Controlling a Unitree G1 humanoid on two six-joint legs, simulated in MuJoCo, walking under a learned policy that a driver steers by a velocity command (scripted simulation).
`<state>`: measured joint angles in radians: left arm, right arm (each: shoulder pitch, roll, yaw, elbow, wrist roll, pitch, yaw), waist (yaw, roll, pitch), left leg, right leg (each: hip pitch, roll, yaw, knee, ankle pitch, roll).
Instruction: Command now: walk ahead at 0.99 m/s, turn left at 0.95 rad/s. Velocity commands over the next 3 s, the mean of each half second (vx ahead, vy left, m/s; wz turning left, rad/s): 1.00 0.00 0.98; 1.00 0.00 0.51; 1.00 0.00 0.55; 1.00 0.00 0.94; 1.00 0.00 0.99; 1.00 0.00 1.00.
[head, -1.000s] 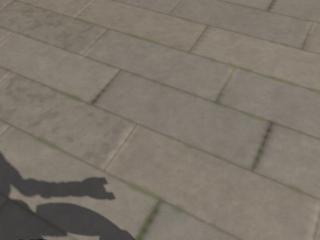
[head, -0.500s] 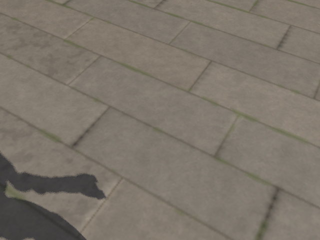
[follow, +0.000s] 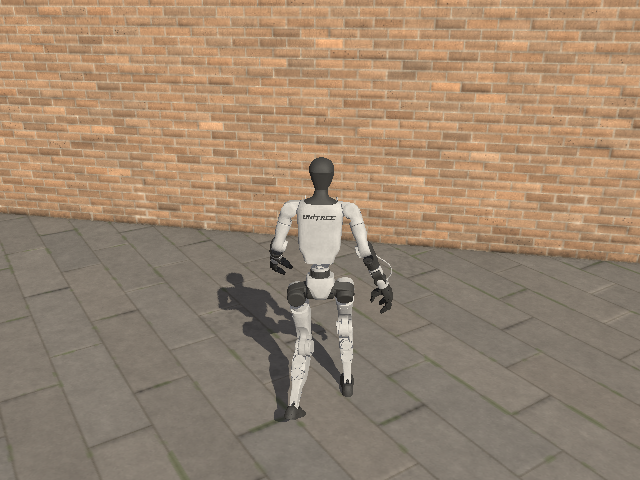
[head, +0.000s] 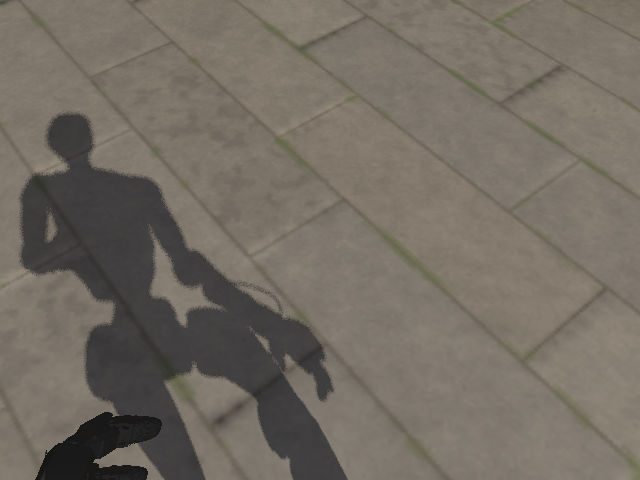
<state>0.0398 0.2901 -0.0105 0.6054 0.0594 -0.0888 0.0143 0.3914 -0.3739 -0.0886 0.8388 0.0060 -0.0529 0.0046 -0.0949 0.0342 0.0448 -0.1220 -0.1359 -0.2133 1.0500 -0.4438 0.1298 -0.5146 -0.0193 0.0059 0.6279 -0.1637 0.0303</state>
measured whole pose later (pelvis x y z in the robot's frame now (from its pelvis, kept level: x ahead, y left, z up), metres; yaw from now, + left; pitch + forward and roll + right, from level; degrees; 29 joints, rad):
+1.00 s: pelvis +0.89 +0.25 +0.02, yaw +43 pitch +1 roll -2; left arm 0.42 0.30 0.05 0.85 0.03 -0.08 -0.01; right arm 0.19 -0.32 -0.02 0.75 -0.04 -0.05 0.04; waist 0.03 0.04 0.00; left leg -0.56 -0.02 -0.09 1.22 -0.27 0.10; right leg -0.17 0.05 -0.07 0.43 -0.27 -0.03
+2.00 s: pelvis +1.44 +1.03 +0.01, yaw +87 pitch +1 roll -3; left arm 0.51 0.32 0.06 0.91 0.02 -0.09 0.00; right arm -0.06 -0.34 -0.03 0.59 -0.03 0.00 0.09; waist 0.07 0.03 0.04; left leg -0.79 0.05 0.09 0.91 -0.05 0.14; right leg 0.17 -0.01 -0.28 0.22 -0.40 0.06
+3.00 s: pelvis +1.16 +1.89 -0.02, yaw +145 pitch +1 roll -2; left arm 0.45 0.27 0.04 0.84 0.04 -0.03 0.00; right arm 0.05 -0.31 -0.03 0.63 -0.03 -0.01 0.04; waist 0.04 0.02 0.06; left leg -0.55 -0.12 0.11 0.78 -0.26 0.23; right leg 0.00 -0.09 -0.17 1.13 -0.41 0.06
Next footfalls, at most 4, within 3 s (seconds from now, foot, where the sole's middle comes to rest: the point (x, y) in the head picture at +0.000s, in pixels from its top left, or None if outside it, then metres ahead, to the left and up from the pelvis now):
0.40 left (264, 443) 0.52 0.10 -0.75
0.80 right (226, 265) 0.97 0.18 -0.75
1.26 left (62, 217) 1.16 0.61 -0.75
1.66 right None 1.55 0.88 -0.75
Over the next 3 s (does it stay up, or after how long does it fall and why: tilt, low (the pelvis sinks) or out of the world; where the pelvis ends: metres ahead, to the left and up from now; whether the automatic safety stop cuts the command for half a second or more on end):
stays up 1.16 1.89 -0.02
